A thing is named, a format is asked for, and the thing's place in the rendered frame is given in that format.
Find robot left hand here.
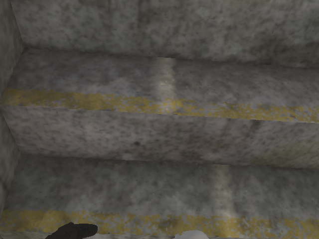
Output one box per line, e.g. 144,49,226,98
45,222,98,239

